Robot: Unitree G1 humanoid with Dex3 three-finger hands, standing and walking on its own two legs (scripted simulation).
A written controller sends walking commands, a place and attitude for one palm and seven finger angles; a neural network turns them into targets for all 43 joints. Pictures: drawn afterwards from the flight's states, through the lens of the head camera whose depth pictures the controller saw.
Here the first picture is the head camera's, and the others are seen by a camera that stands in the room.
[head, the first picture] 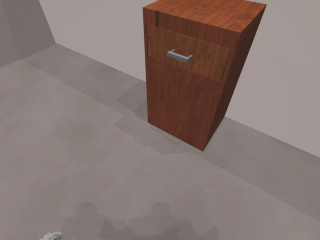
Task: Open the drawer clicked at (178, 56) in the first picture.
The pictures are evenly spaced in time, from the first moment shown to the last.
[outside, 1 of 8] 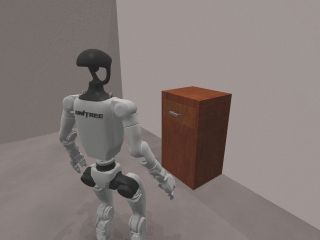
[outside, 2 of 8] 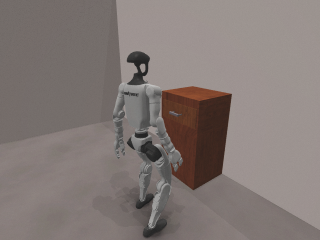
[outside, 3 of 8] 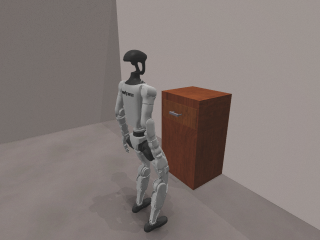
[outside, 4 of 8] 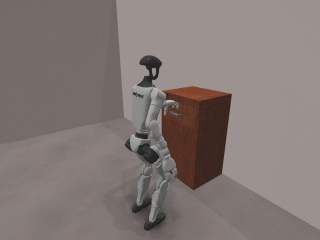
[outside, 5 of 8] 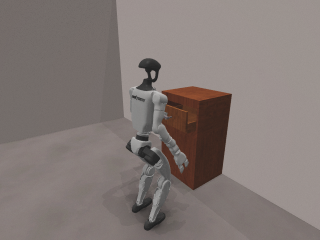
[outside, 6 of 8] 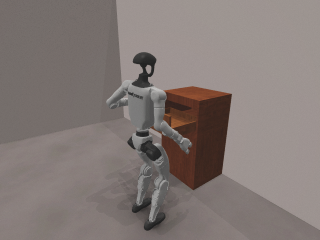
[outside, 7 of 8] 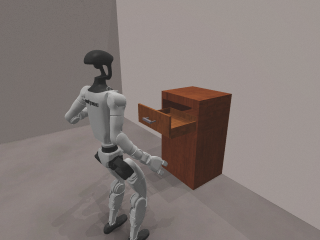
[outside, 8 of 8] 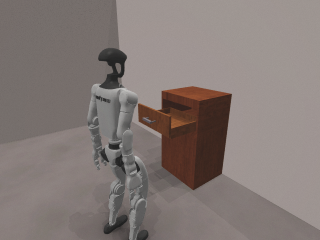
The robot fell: no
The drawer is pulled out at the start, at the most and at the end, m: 0.00 0.30 0.30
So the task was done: yes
